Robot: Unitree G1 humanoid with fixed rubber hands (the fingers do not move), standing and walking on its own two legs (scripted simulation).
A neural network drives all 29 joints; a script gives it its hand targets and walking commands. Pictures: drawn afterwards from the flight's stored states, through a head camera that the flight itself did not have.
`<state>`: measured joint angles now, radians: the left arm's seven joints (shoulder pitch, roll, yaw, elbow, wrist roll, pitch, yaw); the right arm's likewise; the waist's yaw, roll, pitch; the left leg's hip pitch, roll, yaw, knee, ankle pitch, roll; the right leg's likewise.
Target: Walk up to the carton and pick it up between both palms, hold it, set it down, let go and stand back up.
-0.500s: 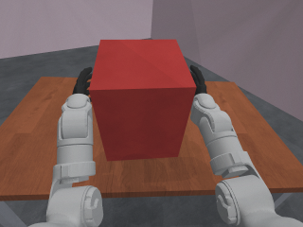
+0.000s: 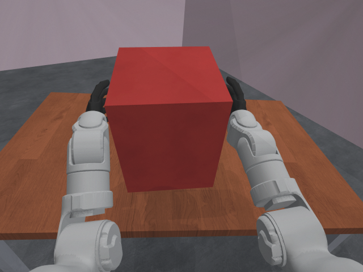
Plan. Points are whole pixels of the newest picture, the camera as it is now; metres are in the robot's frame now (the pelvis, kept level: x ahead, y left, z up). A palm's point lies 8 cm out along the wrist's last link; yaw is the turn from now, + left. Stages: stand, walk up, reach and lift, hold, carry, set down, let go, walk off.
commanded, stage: hold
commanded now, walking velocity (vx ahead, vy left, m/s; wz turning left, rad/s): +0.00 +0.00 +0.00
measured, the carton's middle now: (168, 120) +0.39 +0.01 +0.19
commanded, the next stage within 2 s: none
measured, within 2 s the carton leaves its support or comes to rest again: neither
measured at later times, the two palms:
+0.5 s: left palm (98, 116) +0.36 +0.16 +0.22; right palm (237, 112) +0.36 -0.13 +0.23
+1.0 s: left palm (98, 113) +0.36 +0.16 +0.22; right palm (237, 110) +0.37 -0.13 +0.23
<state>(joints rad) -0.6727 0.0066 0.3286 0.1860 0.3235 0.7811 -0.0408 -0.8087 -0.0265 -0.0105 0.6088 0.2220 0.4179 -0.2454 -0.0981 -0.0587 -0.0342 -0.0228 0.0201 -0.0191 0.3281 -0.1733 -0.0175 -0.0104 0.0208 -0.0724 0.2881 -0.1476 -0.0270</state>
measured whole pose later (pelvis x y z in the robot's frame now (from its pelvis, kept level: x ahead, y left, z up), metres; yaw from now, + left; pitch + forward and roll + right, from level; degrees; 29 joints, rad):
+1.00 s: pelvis +0.00 +0.00 +0.00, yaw +0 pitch -8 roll +0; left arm -0.69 0.01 0.34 0.19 0.32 0.80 -0.04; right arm -0.84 -0.03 -0.03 0.62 0.22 0.44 -0.25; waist -0.10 -0.05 -0.03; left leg -0.03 0.02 -0.02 0.34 -0.18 -0.02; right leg -0.01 0.02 -0.08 0.29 -0.15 -0.03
